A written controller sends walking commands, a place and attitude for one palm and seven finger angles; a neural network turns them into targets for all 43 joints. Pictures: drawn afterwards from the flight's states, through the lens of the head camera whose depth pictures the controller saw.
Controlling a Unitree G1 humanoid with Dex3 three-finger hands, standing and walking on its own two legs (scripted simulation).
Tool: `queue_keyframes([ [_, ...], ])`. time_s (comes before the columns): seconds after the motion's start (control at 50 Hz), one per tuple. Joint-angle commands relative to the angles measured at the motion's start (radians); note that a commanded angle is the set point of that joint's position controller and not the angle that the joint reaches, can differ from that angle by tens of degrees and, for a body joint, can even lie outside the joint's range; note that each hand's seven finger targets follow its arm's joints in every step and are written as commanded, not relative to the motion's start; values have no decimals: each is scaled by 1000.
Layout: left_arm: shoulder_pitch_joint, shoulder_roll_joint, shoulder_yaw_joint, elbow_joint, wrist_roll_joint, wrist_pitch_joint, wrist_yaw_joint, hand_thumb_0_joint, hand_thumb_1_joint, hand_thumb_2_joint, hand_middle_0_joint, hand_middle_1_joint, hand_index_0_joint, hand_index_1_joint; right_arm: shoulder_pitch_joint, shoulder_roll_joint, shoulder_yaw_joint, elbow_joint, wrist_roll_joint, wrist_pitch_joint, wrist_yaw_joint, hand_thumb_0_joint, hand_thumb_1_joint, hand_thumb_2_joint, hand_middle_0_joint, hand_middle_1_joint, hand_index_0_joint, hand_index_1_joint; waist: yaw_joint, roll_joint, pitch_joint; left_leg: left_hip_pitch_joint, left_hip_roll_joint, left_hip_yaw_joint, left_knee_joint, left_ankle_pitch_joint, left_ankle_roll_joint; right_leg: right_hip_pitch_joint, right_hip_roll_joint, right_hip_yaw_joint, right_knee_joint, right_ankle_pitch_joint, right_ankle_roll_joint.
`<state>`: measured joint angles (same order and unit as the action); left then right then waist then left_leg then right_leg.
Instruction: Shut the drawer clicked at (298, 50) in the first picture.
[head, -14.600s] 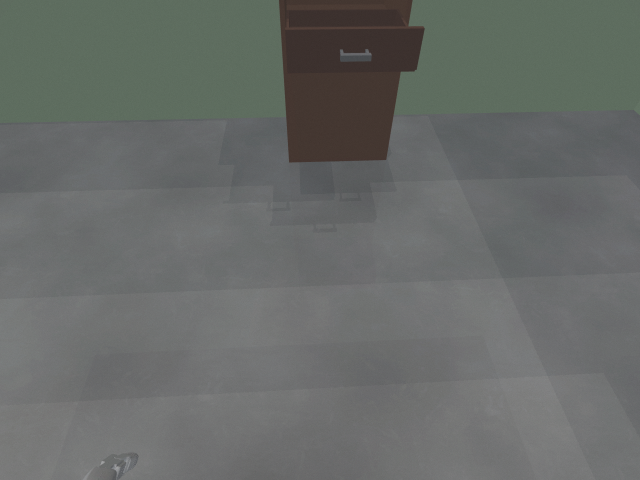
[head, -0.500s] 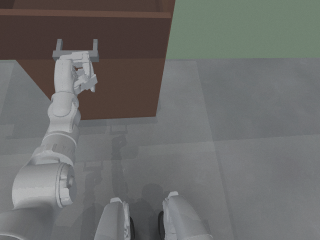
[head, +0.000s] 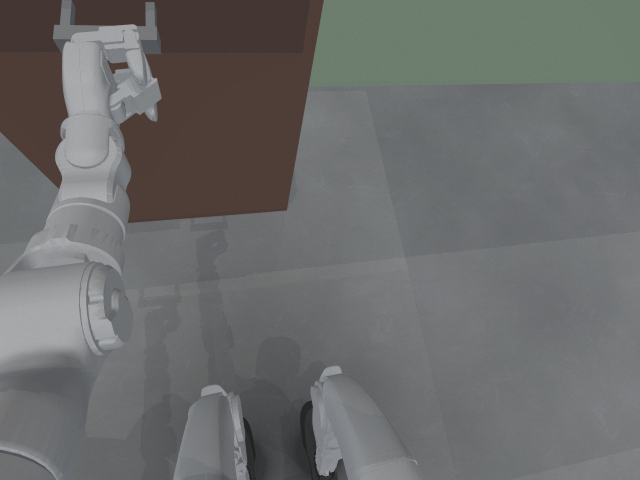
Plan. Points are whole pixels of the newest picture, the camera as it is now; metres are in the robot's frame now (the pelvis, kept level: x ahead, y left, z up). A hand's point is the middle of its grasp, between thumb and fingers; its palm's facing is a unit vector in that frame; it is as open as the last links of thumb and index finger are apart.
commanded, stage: push the drawer shut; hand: left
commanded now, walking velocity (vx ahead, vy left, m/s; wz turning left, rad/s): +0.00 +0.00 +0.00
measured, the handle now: (110, 25) +0.64 +0.16 +0.05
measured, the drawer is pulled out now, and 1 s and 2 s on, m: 0.03 0.00 0.00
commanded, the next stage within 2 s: pull the fist back off the drawer in 0.58 s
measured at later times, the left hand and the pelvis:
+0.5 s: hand (145, 61) +0.60 +0.12 +0.05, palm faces +0.00 -1.00 -0.05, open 3.4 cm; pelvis -0.01 +0.00 -0.01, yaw -1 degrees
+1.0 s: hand (141, 60) +0.60 +0.13 +0.05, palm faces -0.02 -1.00 -0.05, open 3.4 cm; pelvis -0.03 +0.01 -0.02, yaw -2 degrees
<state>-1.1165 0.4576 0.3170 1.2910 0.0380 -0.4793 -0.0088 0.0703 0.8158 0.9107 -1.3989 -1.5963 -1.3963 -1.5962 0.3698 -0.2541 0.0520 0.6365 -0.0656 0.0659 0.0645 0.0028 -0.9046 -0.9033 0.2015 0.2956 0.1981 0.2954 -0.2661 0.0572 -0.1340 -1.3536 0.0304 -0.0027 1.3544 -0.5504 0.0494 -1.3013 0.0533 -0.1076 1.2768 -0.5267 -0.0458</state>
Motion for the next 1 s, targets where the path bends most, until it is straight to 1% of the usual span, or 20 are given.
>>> queue_keyframes([
  [0.0,-616,241,41,-244,-7,-53,11,0,900,900,-1400,-1600,-1400,-1600,241,-203,-62,-15,-7,1,-13,0,-900,-900,200,300,200,300,-62,194,-621,523,3,-120,-113,402,-5,189,12,83,-154,269,17],
  [0.06,-628,266,48,-214,7,-29,6,0,900,900,-1400,-1600,-1400,-1600,253,-202,-57,-17,-8,5,-13,0,-900,-900,200,300,200,300,-67,189,-610,484,2,-119,-108,395,-3,201,14,83,-151,270,16],
  [0.08,-663,236,22,-234,4,-29,2,0,900,900,-1400,-1600,-1400,-1600,260,-200,-57,-16,-9,2,-12,0,-900,-900,200,300,200,300,-83,227,-617,532,7,-131,-111,427,-4,166,13,76,-144,284,16],
  [0.1,-654,251,37,-234,5,-26,1,0,900,900,-1400,-1600,-1400,-1600,263,-204,-58,-13,-11,4,-10,0,-900,-900,200,300,200,300,-71,236,-629,542,9,-135,-106,435,-8,159,13,72,-143,280,14],
  [0.18,-663,300,75,-246,5,-16,3,0,900,900,-1400,-1600,-1400,-1600,282,-202,-53,-18,-15,5,-7,0,-900,-900,200,300,200,300,-72,229,-661,514,9,-122,-92,474,-3,212,18,81,-135,340,14],
  [0.2,-679,313,83,-260,5,-16,3,0,900,900,-1400,-1600,-1400,-1600,285,-202,-54,-18,-14,7,-7,0,-900,-900,200,300,200,300,-76,213,-667,505,9,-118,-90,473,-1,228,18,82,-140,349,16],
  [0.26,-749,270,35,-245,10,-2,5,0,900,900,-1400,-1600,-1400,-1600,289,-198,-53,-7,-13,5,-6,0,-900,-900,200,300,200,300,-113,210,-611,466,8,-115,-86,410,5,198,19,87,-159,301,22],
  [0.32,-777,325,69,-244,14,-3,13,0,900,900,-1400,-1600,-1400,-1600,305,-205,-51,2,-15,-1,-10,0,-900,-900,200,300,200,300,-111,238,-625,492,10,-122,-84,421,3,178,21,83,-156,291,17],
  [0.38,-827,292,28,-256,16,-7,8,0,900,900,-1400,-1600,-1400,-1600,306,-202,-48,7,-17,-11,-8,0,-900,-900,200,300,200,300,-130,284,-641,527,12,-136,-84,426,1,139,23,78,-152,280,15],
  [0.42,-840,289,15,-217,20,1,9,0,900,900,-1400,-1600,-1400,-1600,301,-206,-43,13,-17,-15,-9,0,-900,-900,200,300,200,300,-141,284,-597,498,12,-137,-84,376,0,107,24,75,-157,234,14],
  [0.46,-860,319,25,-196,21,9,15,0,900,900,-1400,-1600,-1400,-1600,299,-210,-36,12,-16,-22,-13,0,-900,-900,200,300,200,300,-152,266,-564,444,8,-131,-85,314,5,110,25,82,-164,192,15],
  [0.5,-886,343,28,-206,29,5,16,0,900,900,-1400,-1600,-1400,-1600,302,-214,-32,9,-18,-30,-17,0,-900,-900,200,300,200,300,-155,291,-589,461,9,-141,-89,310,5,93,25,76,-154,184,13],
  [0.6,-924,302,-19,-184,29,19,17,0,900,900,-1400,-1600,-1400,-1600,294,-219,-26,14,-17,-49,-22,0,-900,-900,200,300,200,300,-182,316,-569,467,13,-154,-93,248,4,24,24,73,-154,140,13],
  [0.66,-949,347,-8,-193,33,27,19,0,900,900,-1400,-1600,-1400,-1600,293,-224,-20,13,-14,-61,-31,0,-900,-900,200,300,200,300,-187,320,-595,439,14,-150,-92,209,7,43,23,82,-155,119,14],
  [0.72,-929,361,1,-163,37,42,11,0,900,900,-1400,-1600,-1400,-1600,297,-226,-14,8,-14,-65,-33,0,-900,-900,200,300,200,300,-175,318,-575,420,13,-156,-97,189,4,41,22,75,-148,107,11],
  [0.82,-920,345,-6,-146,40,68,10,0,900,900,-1400,-1600,-1400,-1600,295,-232,-11,-1,-16,-70,-30,0,-900,-900,200,300,200,300,-173,318,-548,412,17,-180,-113,133,3,0,19,62,-137,81,11],
  [0.88,-917,377,31,-162,39,73,13,0,900,900,-1400,-1600,-1400,-1600,309,-234,-12,-4,-18,-73,-27,0,-900,-900,200,300,200,300,-157,316,-575,424,21,-184,-111,153,2,11,19,59,-130,94,11],
  [0.9,-918,367,19,-167,42,77,10,0,900,900,-1400,-1600,-1400,-1600,307,-238,-14,-5,-16,-72,-26,0,-900,-900,200,300,200,300,-160,318,-589,436,24,-196,-112,146,0,-3,17,56,-125,94,12],
  [0.94,-903,335,7,-154,40,86,8,0,900,900,-1400,-1600,-1400,-1600,306,-236,-16,-1,-17,-71,-23,0,-900,-900,200,300,200,300,-160,306,-555,437,26,-208,-119,137,-3,-23,16,51,-124,93,12],
  [0.98,-891,357,39,-180,37,82,11,0,900,900,-1400,-1600,-1400,-1600,315,-236,-19,-6,-19,-73,-19,0,-900,-900,200,300,200,300,-144,305,-582,448,26,-202,-118,156,-1,-4,17,51,-122,99,13],
])
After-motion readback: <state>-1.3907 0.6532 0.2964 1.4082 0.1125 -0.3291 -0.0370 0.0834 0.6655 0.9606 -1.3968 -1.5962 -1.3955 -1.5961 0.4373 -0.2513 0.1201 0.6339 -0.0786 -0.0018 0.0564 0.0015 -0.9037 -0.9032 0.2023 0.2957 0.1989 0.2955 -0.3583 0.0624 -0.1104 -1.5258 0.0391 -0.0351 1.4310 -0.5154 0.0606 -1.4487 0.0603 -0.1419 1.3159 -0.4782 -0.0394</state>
